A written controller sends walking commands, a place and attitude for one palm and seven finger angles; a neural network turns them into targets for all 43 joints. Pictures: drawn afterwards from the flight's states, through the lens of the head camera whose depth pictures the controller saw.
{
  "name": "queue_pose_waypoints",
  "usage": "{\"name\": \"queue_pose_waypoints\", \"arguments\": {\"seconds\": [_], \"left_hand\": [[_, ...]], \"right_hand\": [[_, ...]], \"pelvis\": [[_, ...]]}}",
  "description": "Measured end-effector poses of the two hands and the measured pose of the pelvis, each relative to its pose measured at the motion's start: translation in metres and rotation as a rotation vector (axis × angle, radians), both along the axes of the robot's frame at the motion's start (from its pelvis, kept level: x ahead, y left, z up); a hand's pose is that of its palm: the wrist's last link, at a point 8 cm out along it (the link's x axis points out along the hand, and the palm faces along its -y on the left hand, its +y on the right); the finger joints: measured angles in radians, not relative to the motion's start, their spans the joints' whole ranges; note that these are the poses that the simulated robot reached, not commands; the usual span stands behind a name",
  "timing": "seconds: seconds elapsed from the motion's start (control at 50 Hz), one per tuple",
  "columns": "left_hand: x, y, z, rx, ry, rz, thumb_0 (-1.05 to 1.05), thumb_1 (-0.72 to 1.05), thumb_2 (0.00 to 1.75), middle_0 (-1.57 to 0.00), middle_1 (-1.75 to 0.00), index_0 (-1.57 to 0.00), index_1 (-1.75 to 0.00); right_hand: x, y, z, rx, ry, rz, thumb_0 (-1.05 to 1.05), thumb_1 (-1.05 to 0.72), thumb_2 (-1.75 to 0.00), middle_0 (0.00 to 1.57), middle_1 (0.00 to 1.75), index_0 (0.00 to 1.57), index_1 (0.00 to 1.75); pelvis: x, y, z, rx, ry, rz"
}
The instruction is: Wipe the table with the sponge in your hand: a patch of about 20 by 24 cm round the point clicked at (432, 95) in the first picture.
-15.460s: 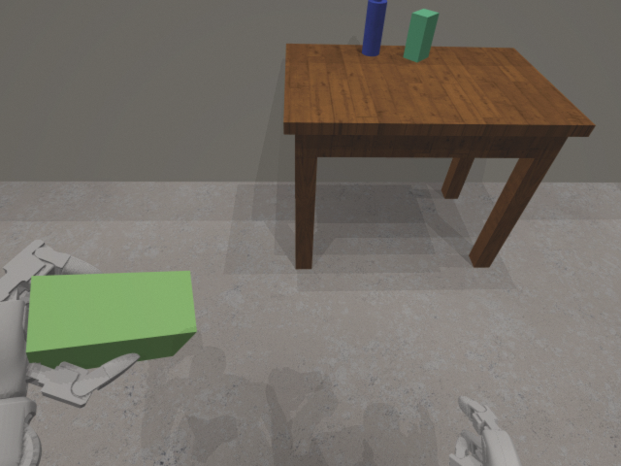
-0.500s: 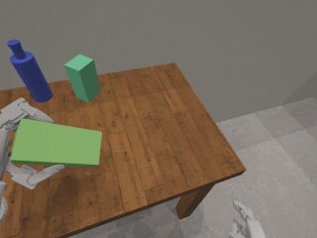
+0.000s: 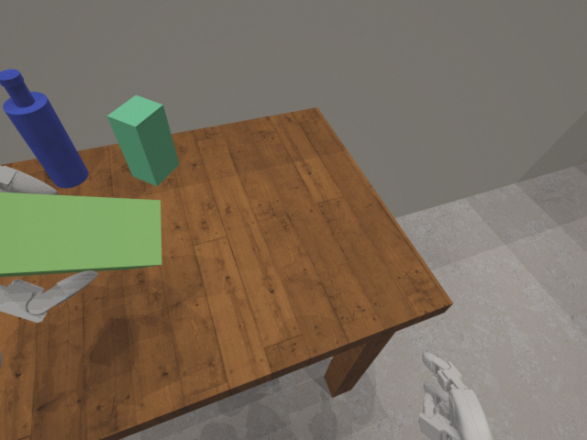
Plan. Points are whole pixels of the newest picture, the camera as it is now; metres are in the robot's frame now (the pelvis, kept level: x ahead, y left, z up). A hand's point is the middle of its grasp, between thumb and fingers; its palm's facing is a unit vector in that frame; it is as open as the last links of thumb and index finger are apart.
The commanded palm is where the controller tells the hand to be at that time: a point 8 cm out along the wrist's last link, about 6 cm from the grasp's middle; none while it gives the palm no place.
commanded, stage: come to a stop and stand still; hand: left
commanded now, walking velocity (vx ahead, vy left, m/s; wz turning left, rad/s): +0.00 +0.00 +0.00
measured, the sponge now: (102, 238) +0.26 +0.23 +0.17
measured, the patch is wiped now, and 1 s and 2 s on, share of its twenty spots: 0.00 0.00 0.00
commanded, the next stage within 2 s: look again from close up in 0.74 s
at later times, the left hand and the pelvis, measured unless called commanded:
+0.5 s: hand (66, 272) +0.23 +0.26 +0.16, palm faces +0.39 -0.86 -0.33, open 10.5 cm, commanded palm +0.17 +0.29 +0.18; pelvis +0.01 +0.01 +0.00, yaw +1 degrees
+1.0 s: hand (55, 285) +0.22 +0.26 +0.16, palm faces +0.37 -0.85 -0.37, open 10.5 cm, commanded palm +0.16 +0.30 +0.18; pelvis +0.00 +0.01 +0.00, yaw +1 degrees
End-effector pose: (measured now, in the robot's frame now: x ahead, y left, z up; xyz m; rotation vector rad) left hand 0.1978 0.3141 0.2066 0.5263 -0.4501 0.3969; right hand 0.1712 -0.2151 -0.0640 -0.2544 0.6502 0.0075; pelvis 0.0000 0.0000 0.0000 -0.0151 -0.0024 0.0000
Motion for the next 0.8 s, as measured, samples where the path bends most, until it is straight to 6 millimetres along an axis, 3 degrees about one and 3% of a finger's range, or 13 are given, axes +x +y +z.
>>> {"name": "queue_pose_waypoints", "arguments": {"seconds": [0.1,0.2,0.36,0.52,0.8], "left_hand": [[-0.003,-0.030,-0.025,-0.054,0.130,-0.109,-0.02,-0.54,1.03,-0.68,-1.32,-0.71,-1.31],[-0.007,-0.024,-0.044,-0.072,0.212,-0.094,-0.02,-0.54,1.03,-0.69,-1.31,-0.72,-1.30],[-0.013,-0.013,-0.031,-0.111,0.111,-0.018,-0.02,-0.54,1.03,-0.69,-1.31,-0.72,-1.30],[-0.008,-0.016,-0.039,-0.142,0.140,-0.044,-0.02,-0.54,1.03,-0.69,-1.31,-0.72,-1.30],[-0.017,-0.010,-0.035,-0.107,0.153,-0.046,-0.02,-0.54,1.03,-0.69,-1.31,-0.72,-1.30]], "right_hand": [[0.004,0.000,0.001,0.031,-0.028,-0.078,0.01,-0.90,-0.90,0.20,0.30,0.20,0.30],[0.004,0.001,0.001,0.002,0.002,-0.088,0.01,-0.90,-0.90,0.20,0.30,0.20,0.30],[0.015,0.004,0.004,-0.022,0.003,-0.036,0.01,-0.90,-0.90,0.20,0.30,0.20,0.30],[0.024,0.009,0.013,-0.019,-0.031,-0.040,0.01,-0.90,-0.90,0.20,0.30,0.20,0.30],[0.008,0.011,0.008,-0.033,0.014,-0.055,0.01,-0.90,-0.90,0.20,0.30,0.20,0.30]], "pelvis": [[0.006,0.007,0.000,0.006,0.003,-0.009],[0.010,0.003,0.001,0.004,-0.002,0.011],[0.012,0.003,0.002,-0.005,-0.009,0.022],[0.011,0.006,0.003,-0.007,-0.009,0.015],[0.006,0.011,0.003,-0.009,-0.011,0.020]]}}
